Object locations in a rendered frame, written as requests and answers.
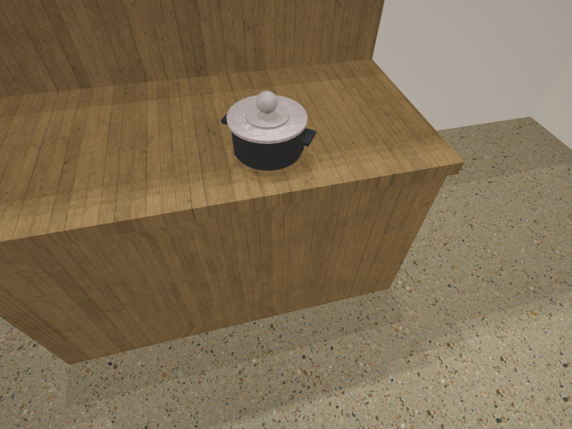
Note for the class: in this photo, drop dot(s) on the table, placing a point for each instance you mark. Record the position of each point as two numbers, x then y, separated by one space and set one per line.
126 220

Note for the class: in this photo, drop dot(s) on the lid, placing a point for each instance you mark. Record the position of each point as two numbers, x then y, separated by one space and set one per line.
286 122

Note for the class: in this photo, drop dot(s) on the pot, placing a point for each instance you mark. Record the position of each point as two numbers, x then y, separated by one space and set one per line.
269 157

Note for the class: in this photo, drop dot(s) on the knob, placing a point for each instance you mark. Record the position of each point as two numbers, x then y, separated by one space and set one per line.
266 101

